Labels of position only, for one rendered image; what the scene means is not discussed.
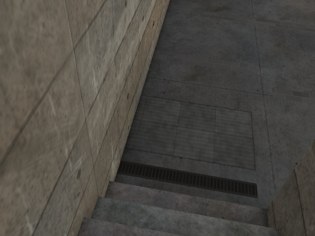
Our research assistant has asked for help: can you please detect stairs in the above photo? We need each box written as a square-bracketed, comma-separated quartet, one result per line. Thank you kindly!
[77, 181, 280, 236]

